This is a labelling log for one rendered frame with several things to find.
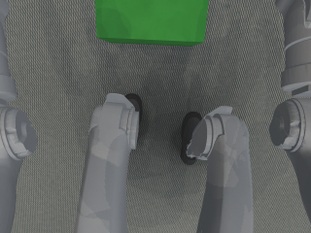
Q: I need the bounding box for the right robot forearm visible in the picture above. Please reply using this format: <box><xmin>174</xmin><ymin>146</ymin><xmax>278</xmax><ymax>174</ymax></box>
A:
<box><xmin>275</xmin><ymin>0</ymin><xmax>311</xmax><ymax>97</ymax></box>

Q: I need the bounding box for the robot left shin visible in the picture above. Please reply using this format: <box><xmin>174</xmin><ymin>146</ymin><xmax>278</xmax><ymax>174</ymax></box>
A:
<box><xmin>88</xmin><ymin>93</ymin><xmax>134</xmax><ymax>136</ymax></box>

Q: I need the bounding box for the robot right upper arm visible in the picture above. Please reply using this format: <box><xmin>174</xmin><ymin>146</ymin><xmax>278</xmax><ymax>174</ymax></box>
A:
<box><xmin>269</xmin><ymin>98</ymin><xmax>311</xmax><ymax>224</ymax></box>

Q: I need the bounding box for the left robot forearm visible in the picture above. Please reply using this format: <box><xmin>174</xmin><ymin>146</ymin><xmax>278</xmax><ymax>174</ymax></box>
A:
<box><xmin>0</xmin><ymin>0</ymin><xmax>18</xmax><ymax>107</ymax></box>

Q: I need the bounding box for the robot left foot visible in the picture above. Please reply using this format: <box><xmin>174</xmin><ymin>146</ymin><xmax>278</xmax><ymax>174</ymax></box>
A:
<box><xmin>124</xmin><ymin>93</ymin><xmax>143</xmax><ymax>143</ymax></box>

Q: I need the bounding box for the carton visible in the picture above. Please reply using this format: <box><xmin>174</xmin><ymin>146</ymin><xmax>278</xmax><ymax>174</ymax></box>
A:
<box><xmin>94</xmin><ymin>0</ymin><xmax>209</xmax><ymax>47</ymax></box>

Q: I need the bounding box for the robot left upper arm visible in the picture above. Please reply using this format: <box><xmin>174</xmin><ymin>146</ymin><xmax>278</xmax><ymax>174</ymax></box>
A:
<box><xmin>0</xmin><ymin>106</ymin><xmax>37</xmax><ymax>233</ymax></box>

